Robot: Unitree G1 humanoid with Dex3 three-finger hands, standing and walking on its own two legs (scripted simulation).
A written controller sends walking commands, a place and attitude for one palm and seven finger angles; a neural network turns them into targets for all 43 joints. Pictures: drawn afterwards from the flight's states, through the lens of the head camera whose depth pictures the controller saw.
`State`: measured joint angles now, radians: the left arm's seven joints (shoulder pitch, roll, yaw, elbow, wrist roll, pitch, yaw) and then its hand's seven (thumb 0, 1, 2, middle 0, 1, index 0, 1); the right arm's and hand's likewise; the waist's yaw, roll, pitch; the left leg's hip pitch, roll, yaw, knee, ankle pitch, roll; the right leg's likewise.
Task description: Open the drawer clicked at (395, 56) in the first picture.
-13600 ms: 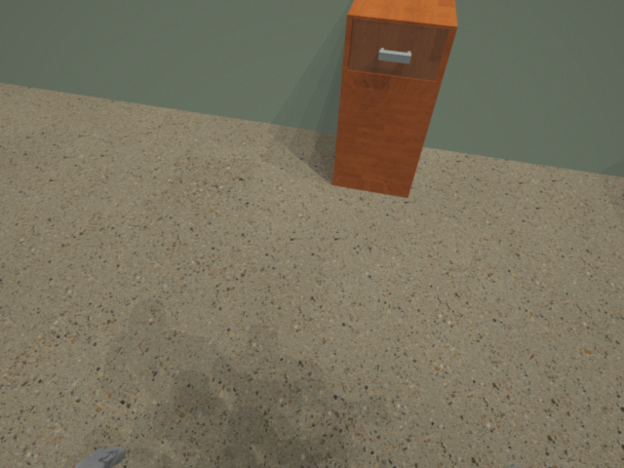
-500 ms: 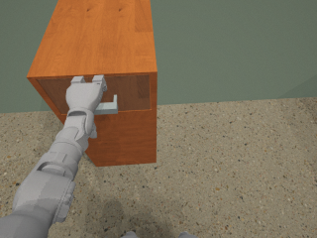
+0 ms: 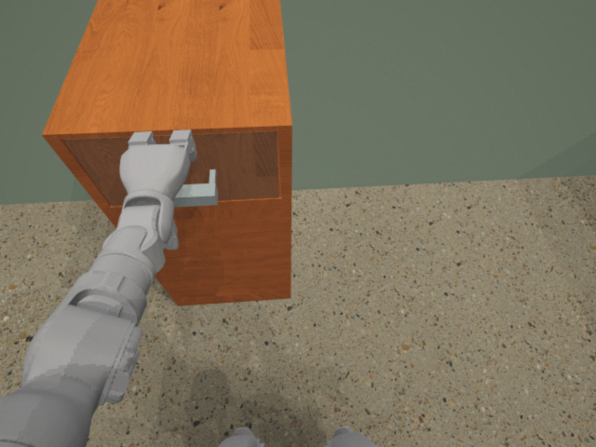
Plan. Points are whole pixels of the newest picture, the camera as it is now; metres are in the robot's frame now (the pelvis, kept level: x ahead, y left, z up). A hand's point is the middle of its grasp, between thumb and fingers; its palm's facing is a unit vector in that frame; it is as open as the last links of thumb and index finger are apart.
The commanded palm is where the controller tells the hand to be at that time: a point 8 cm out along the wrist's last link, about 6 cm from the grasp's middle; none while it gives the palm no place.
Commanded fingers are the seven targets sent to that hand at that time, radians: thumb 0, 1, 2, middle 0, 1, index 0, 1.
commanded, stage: move the hooked fingers above the handle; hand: left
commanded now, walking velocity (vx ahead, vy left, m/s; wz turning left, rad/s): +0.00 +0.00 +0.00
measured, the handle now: (184, 185) +0.54 +0.17 -0.04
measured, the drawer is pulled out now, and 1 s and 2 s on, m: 0.00 0.00 0.00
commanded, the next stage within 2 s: lower the fingers behind the handle in 1.26 s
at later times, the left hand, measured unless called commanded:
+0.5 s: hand (160, 191) +0.49 +0.19 +0.01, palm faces -0.09 +0.00 -1.00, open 13.8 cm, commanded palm +0.47 +0.17 +0.07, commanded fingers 0.00 -0.50 0.30 -0.30 -1.20 -0.30 -1.20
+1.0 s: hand (186, 182) +0.50 +0.15 +0.02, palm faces -0.02 +0.00 -1.00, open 13.4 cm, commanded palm +0.48 +0.17 +0.07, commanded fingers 0.00 -0.50 0.30 -0.30 -1.20 -0.30 -1.20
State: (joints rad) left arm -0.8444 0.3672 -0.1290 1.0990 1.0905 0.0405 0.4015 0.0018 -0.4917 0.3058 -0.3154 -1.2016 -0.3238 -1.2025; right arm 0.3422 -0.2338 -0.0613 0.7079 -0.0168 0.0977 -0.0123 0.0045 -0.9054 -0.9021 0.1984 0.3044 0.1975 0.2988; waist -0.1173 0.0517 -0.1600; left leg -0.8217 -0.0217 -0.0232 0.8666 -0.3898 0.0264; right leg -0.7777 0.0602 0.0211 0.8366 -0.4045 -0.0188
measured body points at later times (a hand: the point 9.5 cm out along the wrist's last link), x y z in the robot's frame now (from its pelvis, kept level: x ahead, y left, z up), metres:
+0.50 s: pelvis +0.01 +0.00 +0.00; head +0.11 -0.01 +0.44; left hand +0.49 +0.19 +0.06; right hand +0.02 -0.27 -0.13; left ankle +0.00 +0.10 -0.69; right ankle -0.01 -0.11 -0.69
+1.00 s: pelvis +0.00 +0.00 +0.00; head +0.10 -0.02 +0.44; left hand +0.49 +0.14 +0.07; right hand +0.03 -0.25 -0.14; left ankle +0.00 +0.10 -0.69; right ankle -0.01 -0.11 -0.69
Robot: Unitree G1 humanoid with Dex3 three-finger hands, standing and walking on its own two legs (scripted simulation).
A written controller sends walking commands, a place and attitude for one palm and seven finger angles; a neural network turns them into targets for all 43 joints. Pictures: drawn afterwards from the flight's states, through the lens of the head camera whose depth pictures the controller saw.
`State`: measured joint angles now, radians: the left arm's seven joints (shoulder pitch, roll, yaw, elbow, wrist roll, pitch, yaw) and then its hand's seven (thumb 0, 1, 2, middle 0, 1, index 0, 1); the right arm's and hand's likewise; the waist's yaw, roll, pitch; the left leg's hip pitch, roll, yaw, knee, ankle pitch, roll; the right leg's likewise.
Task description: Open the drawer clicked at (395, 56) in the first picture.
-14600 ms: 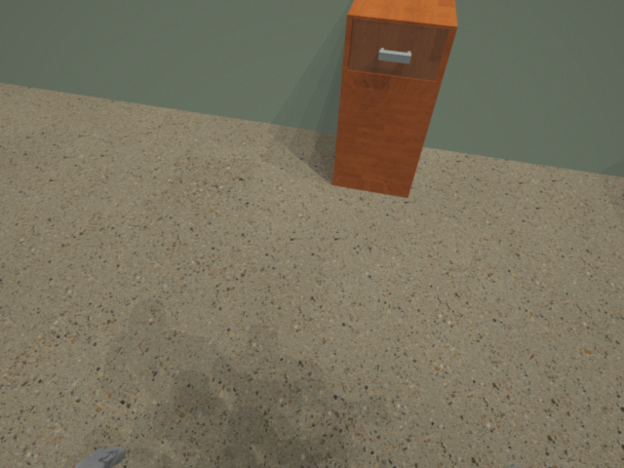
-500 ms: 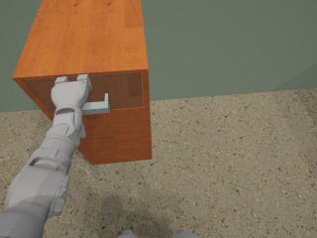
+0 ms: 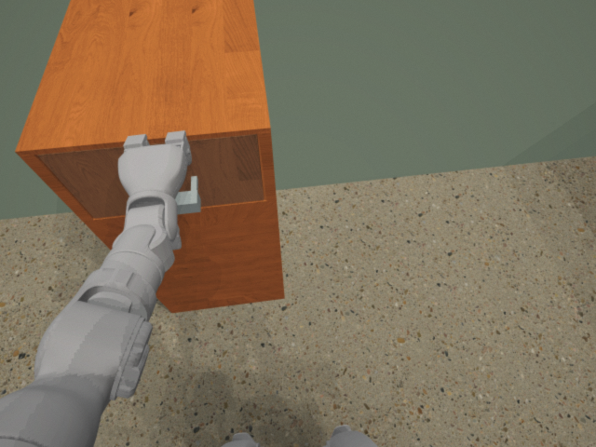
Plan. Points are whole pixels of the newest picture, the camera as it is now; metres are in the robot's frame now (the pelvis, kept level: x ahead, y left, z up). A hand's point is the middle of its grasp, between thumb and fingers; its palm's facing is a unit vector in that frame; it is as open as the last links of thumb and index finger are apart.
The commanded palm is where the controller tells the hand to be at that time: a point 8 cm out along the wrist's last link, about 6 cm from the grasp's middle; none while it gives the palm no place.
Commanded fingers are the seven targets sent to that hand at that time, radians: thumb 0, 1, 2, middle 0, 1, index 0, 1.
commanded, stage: move the hooked fingers above the handle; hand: left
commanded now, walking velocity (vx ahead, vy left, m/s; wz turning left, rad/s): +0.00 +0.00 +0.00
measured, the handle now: (165, 194) +0.53 +0.19 -0.05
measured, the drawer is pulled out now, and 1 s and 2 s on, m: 0.00 0.00 0.00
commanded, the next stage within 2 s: lower the fingers behind the handle in 0.26 s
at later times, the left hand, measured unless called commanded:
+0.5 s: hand (159, 202) +0.49 +0.18 -0.01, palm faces +0.01 -0.05 -1.00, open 13.7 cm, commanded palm +0.48 +0.17 +0.05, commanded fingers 0.00 -0.50 0.30 -0.30 -1.20 -0.30 -1.20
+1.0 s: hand (161, 214) +0.48 +0.18 -0.03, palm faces -0.08 +0.01 -1.00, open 13.8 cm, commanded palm +0.47 +0.17 +0.02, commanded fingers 0.00 -0.50 0.30 -0.30 -1.20 -0.30 -1.20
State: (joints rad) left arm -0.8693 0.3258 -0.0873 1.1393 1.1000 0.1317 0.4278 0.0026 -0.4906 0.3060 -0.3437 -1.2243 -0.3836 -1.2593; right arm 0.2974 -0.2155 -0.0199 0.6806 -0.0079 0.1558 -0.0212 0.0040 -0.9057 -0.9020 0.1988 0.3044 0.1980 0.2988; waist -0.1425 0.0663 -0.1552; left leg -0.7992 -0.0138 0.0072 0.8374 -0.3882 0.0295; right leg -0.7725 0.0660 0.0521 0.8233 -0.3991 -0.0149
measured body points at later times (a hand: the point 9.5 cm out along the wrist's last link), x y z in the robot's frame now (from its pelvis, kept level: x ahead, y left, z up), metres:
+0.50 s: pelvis +0.00 +0.00 -0.02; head +0.11 +0.01 +0.42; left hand +0.48 +0.18 +0.04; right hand +0.00 -0.27 -0.14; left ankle +0.00 +0.10 -0.70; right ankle -0.01 -0.11 -0.70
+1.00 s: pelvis -0.03 +0.00 -0.03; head +0.10 +0.01 +0.40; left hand +0.48 +0.18 +0.03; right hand -0.02 -0.27 -0.15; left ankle +0.00 +0.10 -0.70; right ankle -0.01 -0.11 -0.70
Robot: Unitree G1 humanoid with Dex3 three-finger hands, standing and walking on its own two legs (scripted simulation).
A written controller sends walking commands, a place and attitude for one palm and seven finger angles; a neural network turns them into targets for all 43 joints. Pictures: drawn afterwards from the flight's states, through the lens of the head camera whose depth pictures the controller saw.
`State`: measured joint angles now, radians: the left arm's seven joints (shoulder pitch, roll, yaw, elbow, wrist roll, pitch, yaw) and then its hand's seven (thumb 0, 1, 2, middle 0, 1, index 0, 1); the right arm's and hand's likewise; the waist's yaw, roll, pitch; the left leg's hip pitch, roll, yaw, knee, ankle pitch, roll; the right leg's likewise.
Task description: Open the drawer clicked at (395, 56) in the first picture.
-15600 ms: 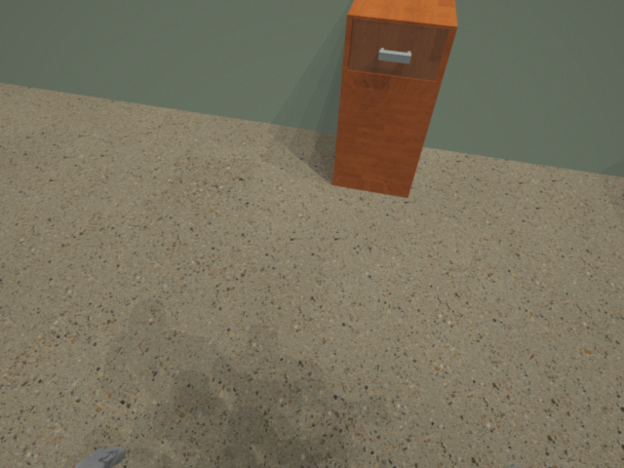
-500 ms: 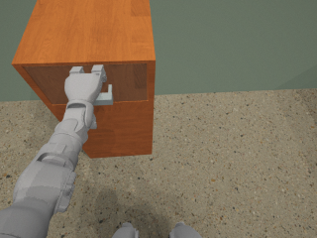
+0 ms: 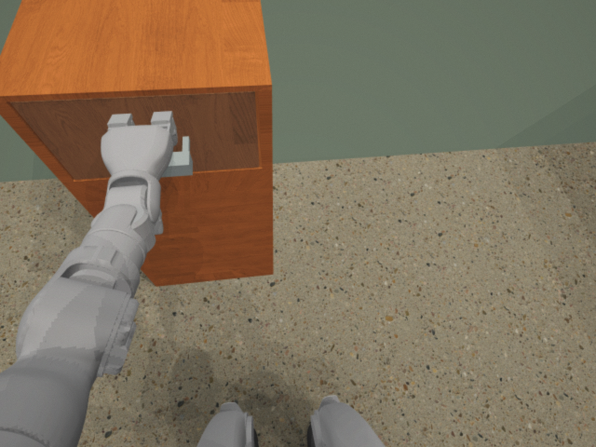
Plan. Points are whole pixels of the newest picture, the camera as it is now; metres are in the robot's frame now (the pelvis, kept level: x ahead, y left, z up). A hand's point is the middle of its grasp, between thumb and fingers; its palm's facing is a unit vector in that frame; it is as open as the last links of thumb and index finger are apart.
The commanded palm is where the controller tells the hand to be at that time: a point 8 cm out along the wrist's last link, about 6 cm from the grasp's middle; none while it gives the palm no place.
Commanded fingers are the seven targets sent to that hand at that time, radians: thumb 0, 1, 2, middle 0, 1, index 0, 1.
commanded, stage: lower the fingers behind the handle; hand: left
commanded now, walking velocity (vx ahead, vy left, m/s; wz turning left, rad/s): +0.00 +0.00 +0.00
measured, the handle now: (154, 154) +0.56 +0.17 -0.02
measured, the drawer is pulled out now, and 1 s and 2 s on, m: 0.00 0.00 0.00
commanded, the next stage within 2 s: close the thumb around the handle in 0.96 s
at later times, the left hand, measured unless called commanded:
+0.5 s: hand (154, 179) +0.51 +0.17 -0.02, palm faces -0.05 +0.00 -1.00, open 13.8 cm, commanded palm +0.50 +0.17 +0.02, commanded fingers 0.00 -0.50 0.30 -0.30 -1.20 -0.30 -1.20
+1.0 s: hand (156, 184) +0.52 +0.17 -0.04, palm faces -0.01 -0.02 -1.00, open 13.6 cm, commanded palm +0.51 +0.17 +0.01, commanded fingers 0.00 -0.50 0.30 -0.30 -1.20 -0.30 -1.20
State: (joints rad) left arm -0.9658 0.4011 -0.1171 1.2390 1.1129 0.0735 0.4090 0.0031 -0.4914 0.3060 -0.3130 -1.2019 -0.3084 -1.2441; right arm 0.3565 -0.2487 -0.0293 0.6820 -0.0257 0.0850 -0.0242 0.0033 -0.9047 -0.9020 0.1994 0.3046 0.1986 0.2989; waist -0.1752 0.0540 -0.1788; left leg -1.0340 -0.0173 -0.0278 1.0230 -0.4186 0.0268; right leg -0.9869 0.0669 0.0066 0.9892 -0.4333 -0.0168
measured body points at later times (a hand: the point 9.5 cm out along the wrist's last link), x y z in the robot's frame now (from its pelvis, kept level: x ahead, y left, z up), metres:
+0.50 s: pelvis +0.00 +0.00 -0.01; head +0.13 +0.01 +0.42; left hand +0.51 +0.17 +0.04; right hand +0.01 -0.26 -0.14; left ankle +0.02 +0.10 -0.67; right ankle +0.01 -0.11 -0.67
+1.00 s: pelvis +0.00 +0.01 -0.02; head +0.14 +0.02 +0.40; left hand +0.51 +0.17 +0.02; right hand -0.01 -0.25 -0.15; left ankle +0.02 +0.10 -0.67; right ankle +0.01 -0.11 -0.67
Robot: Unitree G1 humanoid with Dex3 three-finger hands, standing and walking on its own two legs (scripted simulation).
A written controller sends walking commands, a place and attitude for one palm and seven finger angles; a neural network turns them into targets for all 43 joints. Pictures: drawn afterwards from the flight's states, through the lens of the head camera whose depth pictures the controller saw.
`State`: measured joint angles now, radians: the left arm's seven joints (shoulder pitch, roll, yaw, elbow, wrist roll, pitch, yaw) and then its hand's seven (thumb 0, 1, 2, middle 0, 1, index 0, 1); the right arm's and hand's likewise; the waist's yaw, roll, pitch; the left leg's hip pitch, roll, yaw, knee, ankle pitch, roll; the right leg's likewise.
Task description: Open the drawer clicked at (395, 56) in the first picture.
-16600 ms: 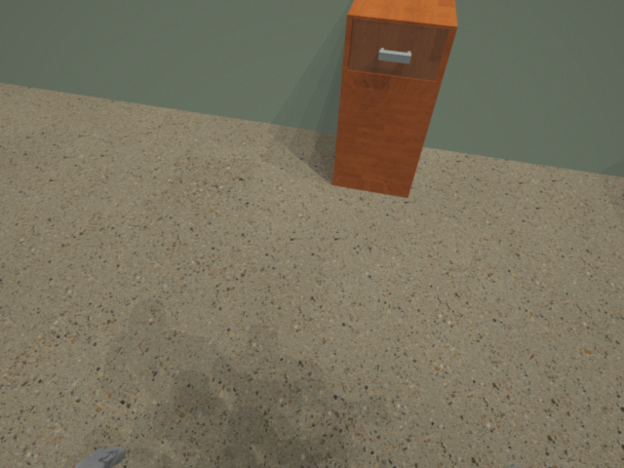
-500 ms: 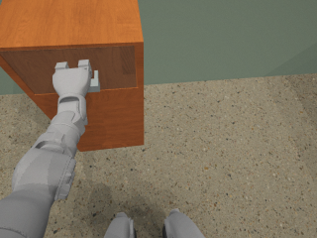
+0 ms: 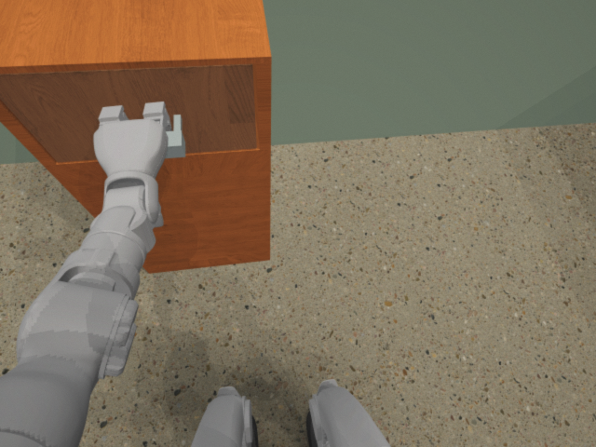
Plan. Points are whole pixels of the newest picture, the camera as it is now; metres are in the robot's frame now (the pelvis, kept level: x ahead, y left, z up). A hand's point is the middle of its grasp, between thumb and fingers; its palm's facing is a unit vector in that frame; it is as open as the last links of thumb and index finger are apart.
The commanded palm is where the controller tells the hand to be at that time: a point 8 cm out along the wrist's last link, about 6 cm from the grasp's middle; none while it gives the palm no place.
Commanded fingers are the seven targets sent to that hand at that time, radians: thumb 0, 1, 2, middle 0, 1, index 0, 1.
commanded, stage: close the thumb around the handle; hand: left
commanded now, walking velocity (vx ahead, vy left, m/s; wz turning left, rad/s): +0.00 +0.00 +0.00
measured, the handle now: (143, 134) +0.56 +0.17 +0.01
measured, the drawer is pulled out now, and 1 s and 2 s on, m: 0.00 0.00 0.12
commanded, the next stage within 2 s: pull the drawer open in 0.76 s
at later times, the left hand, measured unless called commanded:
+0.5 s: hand (145, 168) +0.52 +0.17 -0.02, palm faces -0.02 -0.01 -1.00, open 8.6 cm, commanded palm +0.50 +0.17 +0.03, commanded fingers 0.00 0.79 0.85 -0.39 -1.34 -0.39 -1.34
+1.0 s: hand (146, 169) +0.51 +0.17 -0.02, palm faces -0.05 -0.02 -1.00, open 5.9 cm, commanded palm +0.48 +0.16 +0.03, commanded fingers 0.00 0.90 0.90 -0.40 -1.35 -0.40 -1.35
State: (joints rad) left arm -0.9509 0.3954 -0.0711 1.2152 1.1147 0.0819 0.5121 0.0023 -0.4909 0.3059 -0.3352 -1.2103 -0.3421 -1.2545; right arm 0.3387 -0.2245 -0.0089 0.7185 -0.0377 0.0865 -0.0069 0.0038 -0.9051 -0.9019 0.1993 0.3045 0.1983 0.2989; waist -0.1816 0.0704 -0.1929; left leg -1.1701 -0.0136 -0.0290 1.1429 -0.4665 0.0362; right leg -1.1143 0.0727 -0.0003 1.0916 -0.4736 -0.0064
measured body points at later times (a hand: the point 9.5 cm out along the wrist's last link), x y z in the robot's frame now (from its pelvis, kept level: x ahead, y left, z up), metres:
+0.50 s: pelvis +0.00 +0.00 +0.00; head +0.15 +0.01 +0.43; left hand +0.51 +0.17 +0.04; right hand +0.00 -0.27 -0.12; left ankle +0.02 +0.09 -0.64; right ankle +0.01 -0.12 -0.64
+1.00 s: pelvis +0.01 +0.00 +0.01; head +0.15 +0.00 +0.44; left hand +0.51 +0.17 +0.04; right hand +0.01 -0.27 -0.12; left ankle +0.02 +0.09 -0.64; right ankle +0.01 -0.12 -0.64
